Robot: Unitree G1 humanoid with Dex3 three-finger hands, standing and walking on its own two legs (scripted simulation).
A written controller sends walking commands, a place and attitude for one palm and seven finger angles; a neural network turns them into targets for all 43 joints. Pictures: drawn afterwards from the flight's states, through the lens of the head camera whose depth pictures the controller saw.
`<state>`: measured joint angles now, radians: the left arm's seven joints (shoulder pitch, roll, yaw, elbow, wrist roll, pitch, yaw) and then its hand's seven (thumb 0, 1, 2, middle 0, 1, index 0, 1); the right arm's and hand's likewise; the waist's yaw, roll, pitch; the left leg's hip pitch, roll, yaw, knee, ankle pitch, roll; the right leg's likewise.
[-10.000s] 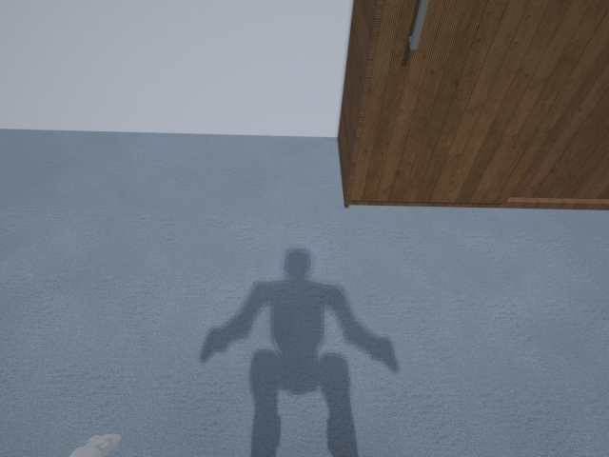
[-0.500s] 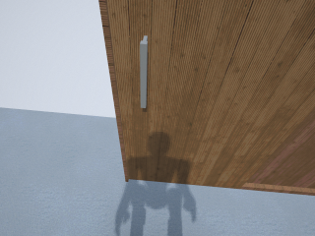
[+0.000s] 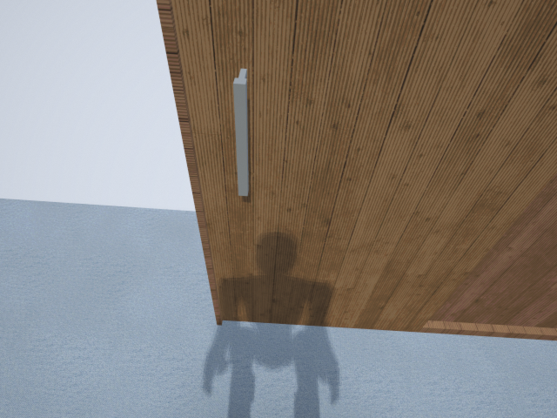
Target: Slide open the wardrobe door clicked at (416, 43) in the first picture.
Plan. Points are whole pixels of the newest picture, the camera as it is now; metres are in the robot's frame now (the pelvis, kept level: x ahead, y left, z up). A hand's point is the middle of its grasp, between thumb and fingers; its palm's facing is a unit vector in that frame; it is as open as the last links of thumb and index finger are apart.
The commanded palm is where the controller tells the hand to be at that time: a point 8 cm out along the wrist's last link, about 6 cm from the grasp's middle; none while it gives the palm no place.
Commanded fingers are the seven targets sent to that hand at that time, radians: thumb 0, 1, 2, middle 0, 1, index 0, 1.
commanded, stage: look again from close up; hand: left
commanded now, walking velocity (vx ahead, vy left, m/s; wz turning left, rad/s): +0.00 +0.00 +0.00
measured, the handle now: (243, 138) +0.55 +0.10 +0.11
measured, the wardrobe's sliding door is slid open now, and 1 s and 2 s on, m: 0.00 0.00 0.00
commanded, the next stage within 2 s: shuffle to correct the standing spot in 0.92 s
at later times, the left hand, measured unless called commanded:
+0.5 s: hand out of the picture -0.03 +0.16 -0.18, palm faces +0.03 -0.99 -0.15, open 7.4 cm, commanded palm none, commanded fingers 0.00 0.90 0.90 -0.20 -0.30 -0.20 -0.30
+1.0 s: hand out of the picture +0.00 +0.18 -0.18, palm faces +0.00 -0.99 -0.17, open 7.4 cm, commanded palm none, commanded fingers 0.00 0.90 0.90 -0.20 -0.30 -0.20 -0.30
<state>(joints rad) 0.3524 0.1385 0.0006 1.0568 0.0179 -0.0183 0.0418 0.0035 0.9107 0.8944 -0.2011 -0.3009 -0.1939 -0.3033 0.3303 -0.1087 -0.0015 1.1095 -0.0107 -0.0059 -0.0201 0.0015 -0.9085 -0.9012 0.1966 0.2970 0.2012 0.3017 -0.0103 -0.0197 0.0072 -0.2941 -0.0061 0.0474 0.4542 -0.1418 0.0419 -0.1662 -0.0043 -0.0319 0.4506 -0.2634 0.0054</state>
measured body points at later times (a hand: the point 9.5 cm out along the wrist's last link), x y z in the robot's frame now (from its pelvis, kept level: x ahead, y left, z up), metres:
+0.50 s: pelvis +0.00 +0.01 +0.00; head +0.01 +0.02 +0.45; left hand -0.03 +0.22 -0.16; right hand +0.01 -0.22 -0.15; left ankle +0.07 +0.09 -0.74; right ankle -0.01 -0.12 -0.74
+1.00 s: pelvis +0.01 +0.01 +0.00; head +0.02 +0.02 +0.45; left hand +0.00 +0.23 -0.16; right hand +0.01 -0.22 -0.15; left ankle +0.07 +0.09 -0.74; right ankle -0.01 -0.12 -0.74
